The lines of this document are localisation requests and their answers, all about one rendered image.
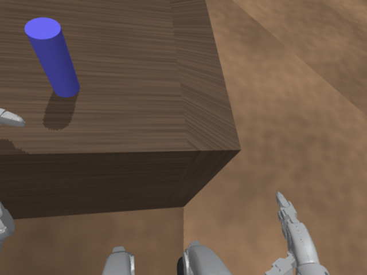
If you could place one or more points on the right robot arm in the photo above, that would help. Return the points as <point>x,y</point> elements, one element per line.
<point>311,269</point>

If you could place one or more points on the right robot hand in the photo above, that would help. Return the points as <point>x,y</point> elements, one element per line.
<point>301,249</point>

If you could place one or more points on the can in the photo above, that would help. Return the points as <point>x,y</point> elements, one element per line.
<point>48,42</point>

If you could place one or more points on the left robot arm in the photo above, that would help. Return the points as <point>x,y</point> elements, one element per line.
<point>6,225</point>

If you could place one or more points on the left robot hand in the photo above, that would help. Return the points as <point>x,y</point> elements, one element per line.
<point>10,118</point>

